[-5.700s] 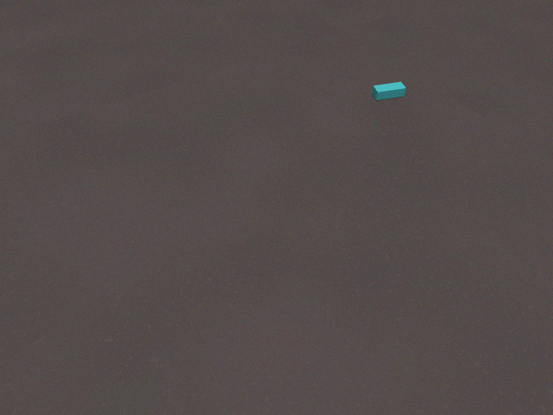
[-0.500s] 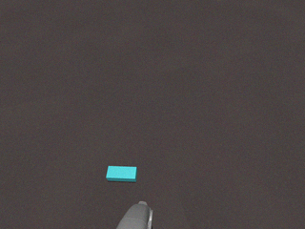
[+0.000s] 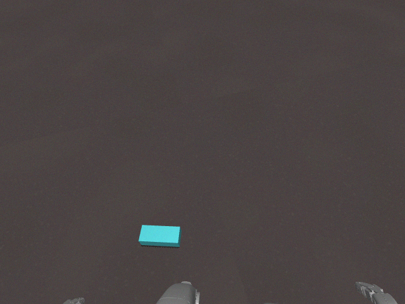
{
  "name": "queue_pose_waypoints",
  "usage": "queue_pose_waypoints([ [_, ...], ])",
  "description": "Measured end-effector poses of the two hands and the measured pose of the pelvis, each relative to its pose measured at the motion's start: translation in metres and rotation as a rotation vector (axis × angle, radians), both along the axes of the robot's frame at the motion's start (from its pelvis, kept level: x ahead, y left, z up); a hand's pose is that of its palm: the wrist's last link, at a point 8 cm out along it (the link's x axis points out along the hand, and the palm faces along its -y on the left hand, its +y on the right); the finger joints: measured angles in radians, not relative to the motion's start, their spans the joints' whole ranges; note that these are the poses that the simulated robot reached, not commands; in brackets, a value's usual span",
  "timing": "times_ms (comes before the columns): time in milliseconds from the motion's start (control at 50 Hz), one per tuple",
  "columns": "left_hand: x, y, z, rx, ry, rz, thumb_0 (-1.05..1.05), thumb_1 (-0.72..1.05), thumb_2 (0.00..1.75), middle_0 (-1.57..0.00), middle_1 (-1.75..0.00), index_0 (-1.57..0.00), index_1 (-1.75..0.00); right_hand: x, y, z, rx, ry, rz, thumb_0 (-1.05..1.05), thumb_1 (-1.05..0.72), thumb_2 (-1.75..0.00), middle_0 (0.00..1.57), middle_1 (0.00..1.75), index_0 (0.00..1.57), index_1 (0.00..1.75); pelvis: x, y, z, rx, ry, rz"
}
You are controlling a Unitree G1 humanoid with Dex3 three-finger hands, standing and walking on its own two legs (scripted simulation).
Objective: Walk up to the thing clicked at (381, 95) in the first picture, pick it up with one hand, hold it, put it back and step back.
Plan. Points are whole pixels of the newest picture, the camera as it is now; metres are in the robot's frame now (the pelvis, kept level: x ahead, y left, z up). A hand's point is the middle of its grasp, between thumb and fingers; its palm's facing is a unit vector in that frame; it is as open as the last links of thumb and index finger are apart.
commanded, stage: walk up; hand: left
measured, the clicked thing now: (160, 235) +0.48 +0.30 -0.72
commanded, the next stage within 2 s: stand in 1.64 s
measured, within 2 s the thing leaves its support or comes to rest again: neither
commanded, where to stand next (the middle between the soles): +0.08 +0.03 m, yaw -2 degrees
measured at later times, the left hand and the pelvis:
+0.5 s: hand out of the picture +0.07 +0.29 -0.14, palm faces -0.01 -0.94 -0.34, open 7.4 cm; pelvis +0.00 +0.03 +0.01, yaw +1 degrees
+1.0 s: hand out of the picture +0.10 +0.28 -0.13, palm faces +0.00 -0.94 -0.35, open 7.4 cm; pelvis +0.02 +0.02 +0.03, yaw +1 degrees
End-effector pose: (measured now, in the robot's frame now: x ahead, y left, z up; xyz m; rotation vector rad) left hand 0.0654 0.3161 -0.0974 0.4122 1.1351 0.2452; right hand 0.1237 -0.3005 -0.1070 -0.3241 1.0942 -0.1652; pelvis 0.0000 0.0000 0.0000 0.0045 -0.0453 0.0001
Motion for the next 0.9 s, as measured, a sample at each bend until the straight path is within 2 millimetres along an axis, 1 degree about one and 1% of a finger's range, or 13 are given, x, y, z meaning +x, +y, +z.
queue_pose_waypoints([
  [80, -0.003, 0.017, 0.006, 0.022, 0.021, -0.008, 0.0, 0.9, 0.9, -0.21, -0.3, -0.21, -0.3, -0.018, -0.005, 0.001, -0.028, 0.055, -0.017, 0.0, -0.9, -0.9, 0.2, 0.3, 0.2, 0.3, -0.003, 0.01, 0.003, 0.002, 0.02, 0.012],
  [120, -0.004, 0.028, 0.003, 0.024, 0.03, -0.007, 0.0, 0.9, 0.9, -0.21, -0.3, -0.21, -0.3, -0.027, -0.004, -0.002, -0.048, 0.08, -0.021, 0.0, -0.9, -0.9, 0.2, 0.3, 0.2, 0.3, -0.005, 0.018, 0.0, -0.002, 0.026, 0.02],
  [160, -0.004, 0.036, -0.002, 0.021, 0.04, 0.004, 0.0, 0.9, 0.9, -0.21, -0.3, -0.21, -0.3, -0.039, 0.002, -0.003, -0.06, 0.107, -0.027, 0.0, -0.9, -0.9, 0.2, 0.3, 0.2, 0.3, -0.009, 0.023, -0.001, 0.025, 0.013, 0.017],
  [240, -0.004, 0.039, -0.005, -0.005, 0.051, 0.015, 0.0, 0.91, 0.9, -0.2, -0.3, -0.2, -0.3, -0.06, 0.014, -0.002, -0.045, 0.144, -0.042, 0.0, -0.9, -0.9, 0.2, 0.3, 0.2, 0.3, -0.01, 0.027, 0.002, -0.007, 0.006, 0.018],
  [320, -0.006, 0.033, -0.009, -0.039, 0.043, 0.017, 0.0, 0.91, 0.9, -0.2, -0.3, -0.2, -0.3, -0.067, 0.024, -0.001, -0.026, 0.152, -0.056, 0.0, -0.9, -0.9, 0.2, 0.3, 0.2, 0.3, -0.009, 0.029, 0.004, -0.017, -0.004, 0.015],
  [420, -0.005, 0.024, -0.01, -0.084, 0.052, 0.021, 0.0, 0.91, 0.9, -0.2, -0.3, -0.2, -0.3, -0.062, 0.036, 0.003, -0.003, 0.143, -0.043, 0.0, -0.9, -0.9, 0.21, 0.3, 0.2, 0.3, -0.006, 0.031, 0.01, -0.02, -0.001, 0.015],
  [500, -0.005, 0.018, -0.009, -0.102, 0.058, 0.036, 0.0, 0.91, 0.9, -0.2, -0.3, -0.2, -0.3, -0.049, 0.038, 0.007, 0.004, 0.132, -0.026, 0.0, -0.9, -0.9, 0.21, 0.3, 0.2, 0.3, -0.002, 0.029, 0.015, -0.021, 0.004, 0.018],
  [620, -0.006, 0.011, -0.004, -0.103, 0.092, 0.054, 0.0, 0.91, 0.9, -0.2, -0.3, -0.2, -0.3, -0.025, 0.031, 0.012, 0.002, 0.105, -0.015, 0.0, -0.9, -0.9, 0.21, 0.3, 0.2, 0.3, 0.005, 0.024, 0.02, -0.017, 0.015, 0.024],
  [720, -0.001, 0.008, 0.0, -0.094, 0.099, 0.061, 0.0, 0.9, 0.9, -0.2, -0.3, -0.2, -0.3, -0.009, 0.024, 0.015, -0.006, 0.083, -0.019, 0.0, -0.9, -0.9, 0.21, 0.3, 0.2, 0.3, 0.01, 0.022, 0.023, -0.014, 0.017, 0.025],
  [800, 0.007, 0.008, 0.003, -0.089, 0.086, 0.063, 0.0, 0.91, 0.9, -0.2, -0.3, -0.2, -0.3, -0.003, 0.021, 0.016, -0.01, 0.078, -0.024, 0.0, -0.9, -0.9, 0.2, 0.3, 0.2, 0.3, 0.012, 0.021, 0.024, -0.011, 0.016, 0.026],
  [900, 0.02, 0.007, 0.006, -0.089, 0.061, 0.054, 0.0, 0.91, 0.9, -0.2, -0.3, -0.2, -0.3, -0.003, 0.021, 0.018, -0.007, 0.079, -0.033, 0.0, -0.9, -0.9, 0.2, 0.3, 0.2, 0.3, 0.015, 0.021, 0.025, -0.009, 0.011, 0.025],
])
